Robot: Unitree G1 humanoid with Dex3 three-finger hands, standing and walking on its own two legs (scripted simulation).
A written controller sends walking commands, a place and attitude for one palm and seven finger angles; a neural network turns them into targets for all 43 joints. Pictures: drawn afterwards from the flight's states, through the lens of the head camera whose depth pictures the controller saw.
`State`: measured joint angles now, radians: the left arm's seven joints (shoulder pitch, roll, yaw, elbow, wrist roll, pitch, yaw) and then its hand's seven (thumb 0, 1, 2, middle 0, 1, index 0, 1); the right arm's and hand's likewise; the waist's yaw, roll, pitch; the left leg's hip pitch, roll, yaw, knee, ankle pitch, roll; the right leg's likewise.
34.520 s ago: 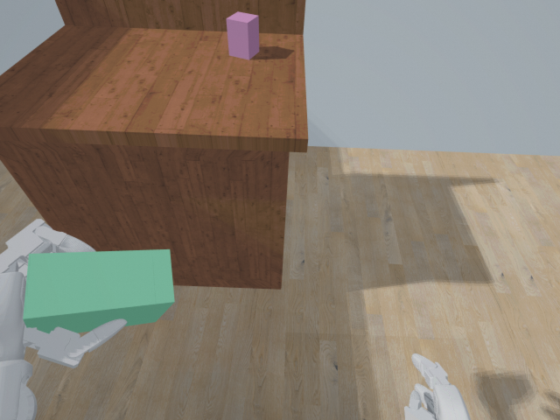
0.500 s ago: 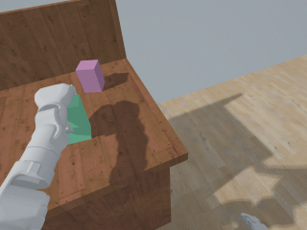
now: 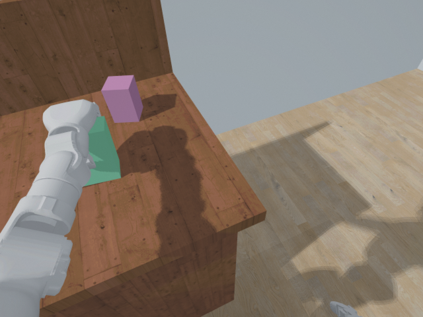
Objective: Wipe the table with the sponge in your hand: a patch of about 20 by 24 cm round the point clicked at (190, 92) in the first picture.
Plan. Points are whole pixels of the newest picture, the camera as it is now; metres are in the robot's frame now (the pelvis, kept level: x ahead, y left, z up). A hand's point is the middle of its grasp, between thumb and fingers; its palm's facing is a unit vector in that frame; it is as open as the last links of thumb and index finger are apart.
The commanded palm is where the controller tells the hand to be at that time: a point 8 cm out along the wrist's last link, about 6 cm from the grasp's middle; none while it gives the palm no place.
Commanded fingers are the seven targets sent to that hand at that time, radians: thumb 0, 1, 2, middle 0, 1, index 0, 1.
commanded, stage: slide back across to the first lane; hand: left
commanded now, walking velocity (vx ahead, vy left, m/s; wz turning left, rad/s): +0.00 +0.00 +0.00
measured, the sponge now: (91, 160) +0.41 +0.28 +0.08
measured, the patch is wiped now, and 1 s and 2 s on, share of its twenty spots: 1.00 1.00 1.00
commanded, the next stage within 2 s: wipe back along the first lane in 0.70 s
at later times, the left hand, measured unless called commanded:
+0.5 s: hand (61, 140) +0.41 +0.32 +0.14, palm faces -0.04 +0.00 -1.00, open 10.2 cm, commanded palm +0.38 +0.32 +0.20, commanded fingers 0.00 0.10 1.30 -1.20 -1.60 -1.20 -1.60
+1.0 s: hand (36, 154) +0.37 +0.35 +0.14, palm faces -0.07 +0.00 -1.00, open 10.2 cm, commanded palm +0.35 +0.34 +0.19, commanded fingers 0.00 0.10 1.30 -1.20 -1.60 -1.20 -1.60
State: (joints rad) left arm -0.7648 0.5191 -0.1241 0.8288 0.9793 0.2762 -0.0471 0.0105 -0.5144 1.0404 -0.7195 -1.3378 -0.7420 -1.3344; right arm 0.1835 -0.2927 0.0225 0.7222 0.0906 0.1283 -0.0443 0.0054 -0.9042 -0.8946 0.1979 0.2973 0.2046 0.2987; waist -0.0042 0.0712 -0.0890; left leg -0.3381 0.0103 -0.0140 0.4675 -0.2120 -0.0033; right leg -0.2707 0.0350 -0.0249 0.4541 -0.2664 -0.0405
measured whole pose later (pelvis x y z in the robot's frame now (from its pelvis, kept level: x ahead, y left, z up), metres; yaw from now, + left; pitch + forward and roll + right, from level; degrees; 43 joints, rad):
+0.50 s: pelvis +0.01 +0.01 +0.00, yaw +0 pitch +4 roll +0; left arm -0.63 0.58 -0.07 0.64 0.96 0.31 -0.08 0.01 -0.51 1.04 -0.72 -1.34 -0.74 -1.34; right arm 0.17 -0.29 0.02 0.69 0.09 0.13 -0.03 0.01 -0.90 -0.89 0.20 0.30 0.20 0.30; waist 0.00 0.08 -0.07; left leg -0.29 -0.01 -0.01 0.45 -0.22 0.02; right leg -0.21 0.02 -0.02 0.41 -0.27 -0.02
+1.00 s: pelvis +0.02 +0.01 +0.00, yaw +1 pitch +3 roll -1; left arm -0.50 0.65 0.00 0.51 0.94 0.18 -0.14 0.00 -0.51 1.04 -0.71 -1.34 -0.73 -1.34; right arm 0.17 -0.31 0.01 0.67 0.08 0.14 -0.04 0.01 -0.90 -0.89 0.20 0.30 0.21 0.30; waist 0.03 0.09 -0.05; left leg -0.28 -0.01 -0.03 0.44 -0.22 0.01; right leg -0.18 0.02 -0.04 0.38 -0.26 -0.02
